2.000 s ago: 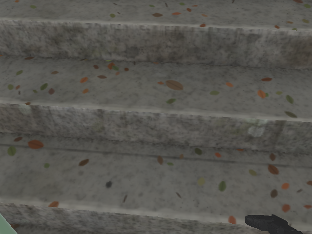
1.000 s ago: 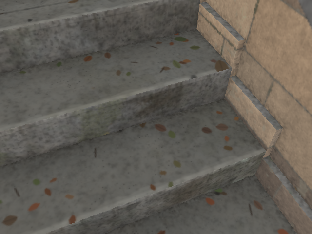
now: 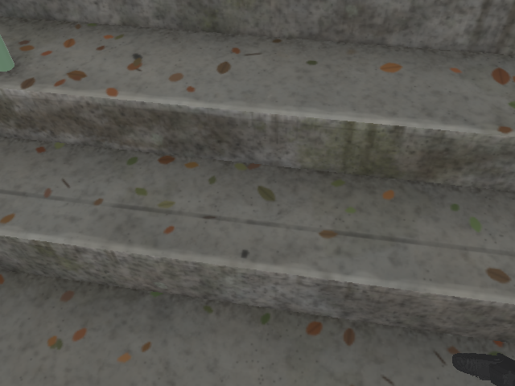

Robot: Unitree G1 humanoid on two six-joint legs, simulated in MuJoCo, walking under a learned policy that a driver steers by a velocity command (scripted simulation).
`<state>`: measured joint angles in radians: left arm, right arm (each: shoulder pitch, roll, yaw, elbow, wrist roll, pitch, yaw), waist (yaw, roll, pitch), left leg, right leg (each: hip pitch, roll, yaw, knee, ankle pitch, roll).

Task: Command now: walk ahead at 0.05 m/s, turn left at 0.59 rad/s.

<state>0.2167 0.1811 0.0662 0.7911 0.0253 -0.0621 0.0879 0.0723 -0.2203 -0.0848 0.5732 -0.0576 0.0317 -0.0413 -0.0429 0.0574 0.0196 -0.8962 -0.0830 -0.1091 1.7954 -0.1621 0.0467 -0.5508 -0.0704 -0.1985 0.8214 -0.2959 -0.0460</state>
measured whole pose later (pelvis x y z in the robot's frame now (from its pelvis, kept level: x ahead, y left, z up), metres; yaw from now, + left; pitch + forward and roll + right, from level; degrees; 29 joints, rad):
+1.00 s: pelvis +0.11 +0.01 +0.05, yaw +10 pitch -1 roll +0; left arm 0.34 0.12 -0.01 0.88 0.01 -0.04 0.08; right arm 0.35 -0.14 -0.03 0.90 -0.02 0.01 -0.04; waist -0.01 0.03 -0.01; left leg -0.22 0.00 0.02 0.40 -0.17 0.01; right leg -0.09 0.04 -0.02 0.38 -0.27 -0.05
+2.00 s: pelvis +0.44 +0.26 +0.19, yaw +1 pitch +1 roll +0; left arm 0.09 0.13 0.05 0.71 0.02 -0.04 0.03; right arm 0.43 -0.14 -0.04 1.01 -0.05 -0.11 0.02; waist 0.01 -0.03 -0.03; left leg -0.30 0.07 0.26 0.68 -0.40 0.05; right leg -1.15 0.07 0.04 2.05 -0.06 -0.12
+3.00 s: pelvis +1.02 +0.22 +0.52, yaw -34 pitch +1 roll +3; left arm 0.01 0.21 0.07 0.52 0.05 0.00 0.01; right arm 0.29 -0.22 -0.08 0.86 -0.04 -0.08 -0.03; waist 0.02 -0.06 0.04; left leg -0.31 0.10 0.26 0.66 -0.35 0.00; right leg -0.98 0.01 0.06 1.62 -0.14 -0.05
